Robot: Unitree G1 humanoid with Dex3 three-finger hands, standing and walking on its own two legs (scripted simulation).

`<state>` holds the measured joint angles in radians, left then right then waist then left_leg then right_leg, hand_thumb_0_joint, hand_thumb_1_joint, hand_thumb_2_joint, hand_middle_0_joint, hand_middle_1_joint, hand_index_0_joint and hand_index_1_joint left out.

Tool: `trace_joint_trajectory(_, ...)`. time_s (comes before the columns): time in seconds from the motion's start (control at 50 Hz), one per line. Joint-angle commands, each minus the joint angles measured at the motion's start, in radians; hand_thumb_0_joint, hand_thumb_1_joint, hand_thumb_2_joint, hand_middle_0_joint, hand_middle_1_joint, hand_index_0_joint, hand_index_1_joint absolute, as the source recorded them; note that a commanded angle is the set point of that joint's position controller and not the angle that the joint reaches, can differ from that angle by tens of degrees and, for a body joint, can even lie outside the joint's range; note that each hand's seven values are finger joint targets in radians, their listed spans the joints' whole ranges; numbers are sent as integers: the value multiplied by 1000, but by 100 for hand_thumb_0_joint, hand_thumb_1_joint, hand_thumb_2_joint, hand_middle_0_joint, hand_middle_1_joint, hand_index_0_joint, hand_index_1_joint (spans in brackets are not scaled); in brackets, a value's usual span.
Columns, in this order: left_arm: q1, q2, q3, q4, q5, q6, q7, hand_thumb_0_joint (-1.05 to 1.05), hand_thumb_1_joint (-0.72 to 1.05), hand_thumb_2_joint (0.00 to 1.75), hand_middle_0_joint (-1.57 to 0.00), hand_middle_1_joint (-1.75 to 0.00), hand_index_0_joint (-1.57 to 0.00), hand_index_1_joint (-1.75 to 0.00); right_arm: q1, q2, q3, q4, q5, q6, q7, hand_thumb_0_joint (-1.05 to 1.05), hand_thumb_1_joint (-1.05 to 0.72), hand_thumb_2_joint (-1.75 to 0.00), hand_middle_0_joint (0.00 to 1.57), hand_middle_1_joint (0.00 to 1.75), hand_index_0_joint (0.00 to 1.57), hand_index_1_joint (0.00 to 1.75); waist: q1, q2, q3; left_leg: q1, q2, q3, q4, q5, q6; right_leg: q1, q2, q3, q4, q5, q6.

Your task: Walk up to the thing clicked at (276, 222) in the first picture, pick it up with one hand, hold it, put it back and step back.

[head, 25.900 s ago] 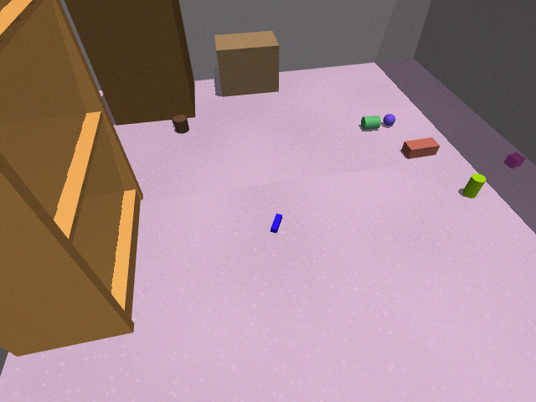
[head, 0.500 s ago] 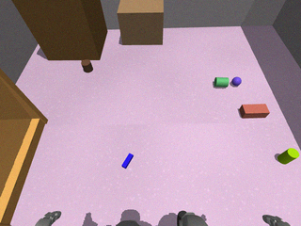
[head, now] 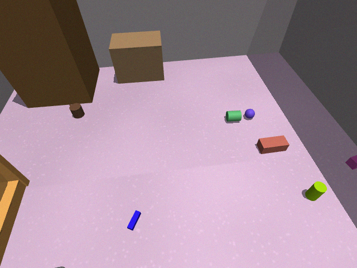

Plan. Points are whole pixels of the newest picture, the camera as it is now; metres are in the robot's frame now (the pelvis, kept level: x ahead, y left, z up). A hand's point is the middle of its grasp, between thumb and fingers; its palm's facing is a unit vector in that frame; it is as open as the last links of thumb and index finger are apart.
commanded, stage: walk up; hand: left
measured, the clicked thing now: (134, 220) +0.51 +0.25 -0.75
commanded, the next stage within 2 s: none
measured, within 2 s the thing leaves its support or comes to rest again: neither
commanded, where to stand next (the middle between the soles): +0.10 +0.00 m, yaw +2 degrees
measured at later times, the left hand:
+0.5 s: hand out of the picture +0.13 +0.28 -0.17, palm faces +0.01 -0.92 -0.39, open 7.4 cm
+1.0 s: hand out of the picture +0.04 +0.27 -0.14, palm faces -0.03 -0.93 -0.36, open 7.4 cm
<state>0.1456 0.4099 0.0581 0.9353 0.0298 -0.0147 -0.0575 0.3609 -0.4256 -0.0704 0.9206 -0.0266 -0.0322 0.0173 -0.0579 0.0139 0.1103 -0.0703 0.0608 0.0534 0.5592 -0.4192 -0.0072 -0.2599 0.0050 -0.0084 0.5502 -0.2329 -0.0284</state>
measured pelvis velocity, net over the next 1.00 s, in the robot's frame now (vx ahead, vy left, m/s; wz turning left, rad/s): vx -0.02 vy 0.02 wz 0.00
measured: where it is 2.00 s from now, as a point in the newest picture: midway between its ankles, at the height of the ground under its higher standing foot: outside the picture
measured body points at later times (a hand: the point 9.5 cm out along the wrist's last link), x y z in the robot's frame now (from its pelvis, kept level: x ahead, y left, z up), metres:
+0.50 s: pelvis +0.00 +0.02 -0.01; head +0.08 +0.03 +0.43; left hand +0.13 +0.33 -0.14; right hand +0.10 -0.30 -0.13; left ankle +0.04 +0.11 -0.73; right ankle +0.00 -0.12 -0.68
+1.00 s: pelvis -0.02 +0.02 +0.01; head -0.02 +0.01 +0.46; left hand +0.04 +0.32 -0.11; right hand +0.07 -0.28 -0.12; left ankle +0.04 +0.11 -0.73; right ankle -0.05 -0.11 -0.73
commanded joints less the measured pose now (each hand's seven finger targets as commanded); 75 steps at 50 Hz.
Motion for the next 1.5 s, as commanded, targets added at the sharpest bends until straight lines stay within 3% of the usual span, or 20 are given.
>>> trace_joint_trajectory(0.0,161,323,82,-64,-12,-45,49,0,90,90,-20,-30,-20,-30,-75,-155,-20,-130,26,2,-30,0,-90,-90,20,30,20,30,133,-183,-143,-442,-72,-108,531,-177,36,306,-420,579,-255,129,-260)
trace_joint_trajectory(0.12,-24,201,33,-114,-25,-44,71,0,90,90,-20,-30,-20,-30,25,-141,-21,-32,31,27,-22,0,-90,-90,20,30,20,30,30,-126,-18,-271,-46,-171,416,10,0,-28,-214,135,-206,374,-160)
trace_joint_trajectory(0.2,-42,213,37,-142,-29,-12,85,0,90,90,-20,-30,-20,-30,-32,-148,-20,-45,32,48,-41,0,-90,-90,20,30,20,30,48,-210,-51,-273,-89,-108,365,4,-7,-4,-257,126,-95,757,-184)
trace_joint_trajectory(0.32,-70,246,49,-175,-33,21,102,0,90,90,-20,-30,-20,-30,-54,-151,-38,-96,10,61,-39,0,-90,-90,20,30,20,30,35,-181,-140,-260,-65,-83,181,53,31,51,-292,184,71,681,-172)
trace_joint_trajectory(0.36,-50,231,43,-170,-49,25,110,0,90,90,-20,-30,-20,-30,-60,-173,-52,-108,-8,55,-29,0,-90,-90,20,30,20,30,26,-73,-170,-161,-27,-119,-9,489,53,19,-228,142,184,530,-101)
trace_joint_trajectory(0.38,-25,193,35,-174,-62,28,114,0,90,90,-20,-30,-20,-30,-101,-237,-72,-143,-22,54,-26,0,-90,-90,20,30,20,30,37,79,-193,-119,112,-310,-41,788,126,-45,-103,79,325,324,-32)
trace_joint_trajectory(0.42,-33,176,37,-159,-58,45,133,0,90,90,-20,-30,-20,-30,-120,-279,-84,-162,1,52,-14,0,-90,-90,20,30,20,30,0,220,-238,-89,281,-496,-81,1022,310,-133,82,90,644,-500,4)
trace_joint_trajectory(0.5,37,179,36,-116,-51,37,123,0,90,90,-20,-30,-20,-30,-207,-178,-56,-181,5,45,-39,0,-90,-90,20,30,20,30,65,117,-208,-48,176,-309,-47,690,246,-218,39,141,686,-341,2)
trace_joint_trajectory(0.58,20,171,32,-103,-18,7,87,0,90,90,-20,-30,-20,-30,-143,-190,-50,-156,-8,28,-26,0,-90,-90,20,30,20,30,8,93,-217,22,169,-360,-111,197,228,-148,2,65,287,-341,35)
trace_joint_trajectory(0.66,129,141,31,-30,-6,-24,87,0,90,90,-20,-30,-20,-30,-236,-184,-26,-148,3,38,-12,0,-90,-90,20,30,20,30,91,97,-140,-236,136,-271,-52,240,167,151,18,10,-147,-103,-6)
trace_joint_trajectory(0.72,-5,278,42,-70,11,-46,83,0,90,90,-20,-30,-20,-30,-271,-133,-10,-129,22,33,-11,0,-90,-90,20,30,20,30,58,-129,-62,-264,-37,-132,121,-65,25,-48,-317,453,-221,-179,-182)
trace_joint_trajectory(0.82,-11,186,9,-41,-13,-44,66,0,90,90,-20,-30,-20,-30,-272,-149,-12,-58,13,4,3,0,-90,-90,20,30,20,30,40,-80,-85,-39,37,-227,-134,145,69,-99,-116,156,-191,-103,-20)
trace_joint_trajectory(0.86,-5,183,6,-21,-11,-38,63,0,90,90,-20,-30,-20,-30,-283,-155,-5,-37,16,6,9,0,-90,-90,20,30,20,30,51,-86,-47,-131,42,-242,-171,-13,71,-50,-106,160,-237,-257,-25)
trace_joint_trajectory(1.2,-45,163,-12,93,-22,-37,70,0,90,90,-20,-30,-20,-30,-296,-132,14,102,22,-8,-10,0,-90,-90,20,30,20,30,56,13,-132,-61,60,-208,-255,339,44,141,-114,107,-276,86,-8)
trace_joint_trajectory(1.22,19,197,6,75,-14,-42,57,0,90,90,-20,-30,-20,-30,-220,-198,-22,79,12,-13,8,0,-90,-90,20,30,20,30,50,27,-172,-35,26,-211,-231,-53,91,123,-65,79,-199,-215,-41)
trace_joint_trajectory(1.26,3,184,8,63,-4,-38,49,0,90,90,-20,-30,-20,-30,-158,-219,-39,81,3,-5,17,0,-90,-90,20,30,20,30,25,95,-48,-63,98,-362,-342,-374,132,-91,-25,50,-69,-390,-44)
trace_joint_trajectory(1.34,75,169,17,40,-5,-56,49,0,90,90,-20,-30,-20,-30,-167,-217,-58,2,-2,-12,19,0,-90,-90,20,30,20,30,44,59,-80,-32,218,-456,-335,-107,242,-115,-51,37,34,-247,-22)
trace_joint_trajectory(1.4,200,157,26,66,5,-67,57,0,90,90,-20,-30,-20,-30,-285,-163,-40,-51,8,12,27,0,-90,-90,20,30,20,30,123,68,-116,-284,71,-221,-169,-32,118,238,-34,32,-232,-82,-30)
trace_joint_trajectory(1.44,177,310,65,38,20,-70,75,0,90,90,-20,-30,-20,-30,-299,-102,-19,-78,1,23,22,0,-90,-90,20,30,20,30,131,-150,4,-558,-103,-96,204,-63,2,214,-365,527,-434,-447,-166)
trace_joint_trajectory(1.48,96,268,58,-16,0,-77,80,0,90,90,-20,-30,-20,-30,-199,-158,-32,-38,6,15,13,0,-90,-90,20,30,20,30,89,-35,63,-564,-60,-188,312,-37,5,220,-372,437,-345,-63,-222)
